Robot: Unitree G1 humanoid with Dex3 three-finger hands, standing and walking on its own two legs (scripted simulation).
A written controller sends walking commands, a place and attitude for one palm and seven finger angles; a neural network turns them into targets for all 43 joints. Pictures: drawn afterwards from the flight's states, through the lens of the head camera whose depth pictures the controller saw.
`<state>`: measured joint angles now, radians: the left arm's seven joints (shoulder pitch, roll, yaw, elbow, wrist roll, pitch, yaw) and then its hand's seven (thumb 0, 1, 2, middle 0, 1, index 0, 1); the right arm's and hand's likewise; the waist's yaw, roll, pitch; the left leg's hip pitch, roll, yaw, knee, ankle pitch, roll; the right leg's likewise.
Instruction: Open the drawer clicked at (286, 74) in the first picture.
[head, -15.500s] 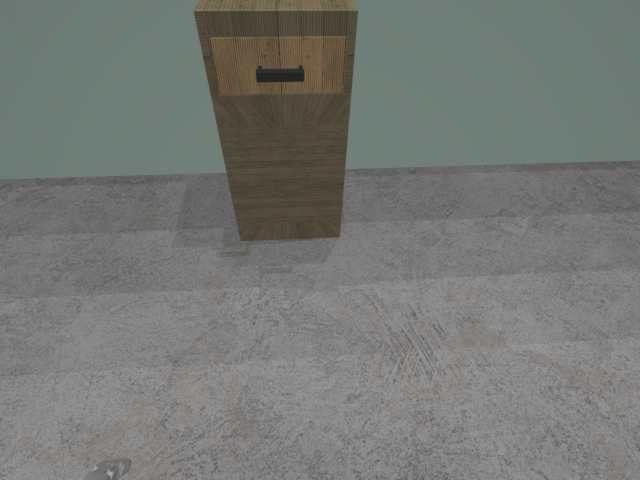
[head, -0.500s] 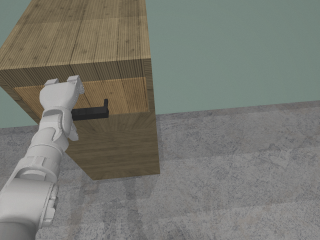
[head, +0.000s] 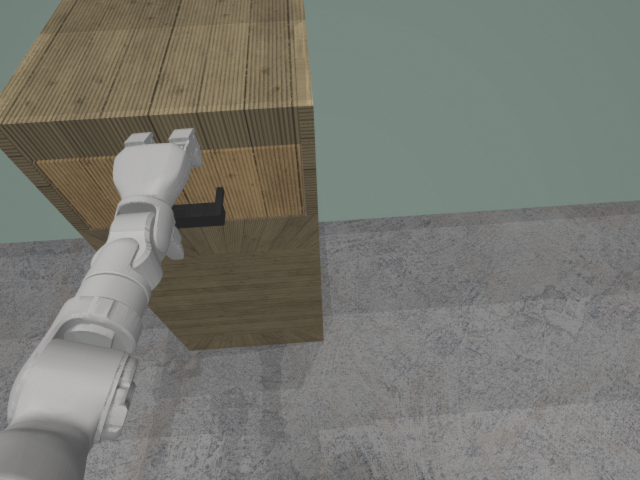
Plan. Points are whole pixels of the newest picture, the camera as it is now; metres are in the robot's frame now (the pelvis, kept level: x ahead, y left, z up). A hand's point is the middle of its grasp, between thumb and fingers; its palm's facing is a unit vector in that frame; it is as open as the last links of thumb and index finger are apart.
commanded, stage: lower the fingers behind the handle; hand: left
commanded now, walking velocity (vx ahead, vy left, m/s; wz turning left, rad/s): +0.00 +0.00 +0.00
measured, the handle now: (181, 205) +0.51 +0.21 +0.00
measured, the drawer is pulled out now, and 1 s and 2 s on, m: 0.00 0.00 0.00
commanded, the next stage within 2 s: lift the fingers back up to retry in 1.56 s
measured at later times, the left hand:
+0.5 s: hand (147, 232) +0.45 +0.24 +0.02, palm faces +0.00 -0.04 -1.00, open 13.9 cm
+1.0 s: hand (150, 229) +0.46 +0.25 +0.01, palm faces -0.03 -0.03 -1.00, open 13.9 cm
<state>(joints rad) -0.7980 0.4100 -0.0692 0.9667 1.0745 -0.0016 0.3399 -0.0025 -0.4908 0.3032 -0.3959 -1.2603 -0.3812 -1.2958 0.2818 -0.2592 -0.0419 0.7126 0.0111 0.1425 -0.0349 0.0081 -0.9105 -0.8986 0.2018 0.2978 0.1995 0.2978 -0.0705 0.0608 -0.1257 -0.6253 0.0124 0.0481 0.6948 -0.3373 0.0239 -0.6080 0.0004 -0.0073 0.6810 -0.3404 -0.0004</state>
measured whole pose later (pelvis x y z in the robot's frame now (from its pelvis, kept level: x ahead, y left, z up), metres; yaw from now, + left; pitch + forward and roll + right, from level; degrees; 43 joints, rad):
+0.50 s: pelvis -0.02 +0.00 -0.01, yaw +1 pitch +18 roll -1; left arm -0.75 0.53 -0.02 0.97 1.08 -0.18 0.32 0.00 -0.49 0.30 -0.31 -1.22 -0.31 -1.21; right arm 0.36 -0.29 -0.09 0.74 0.00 0.10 -0.06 0.01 -0.91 -0.90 0.20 0.30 0.20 0.30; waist -0.08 0.04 -0.13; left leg -0.77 0.02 0.01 0.81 -0.36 0.02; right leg -0.73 0.01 -0.04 0.77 -0.36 -0.01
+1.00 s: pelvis -0.01 +0.02 -0.02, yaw -1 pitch +20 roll -2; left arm -0.77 0.49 -0.04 1.02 1.09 -0.09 0.34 0.00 -0.49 0.30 -0.29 -1.28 -0.31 -1.21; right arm 0.35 -0.24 -0.05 0.69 -0.01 0.12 -0.02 0.01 -0.91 -0.90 0.20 0.30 0.20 0.30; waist -0.08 0.04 -0.16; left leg -0.80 0.02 0.04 0.85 -0.39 0.04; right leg -0.77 0.00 -0.01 0.80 -0.38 0.02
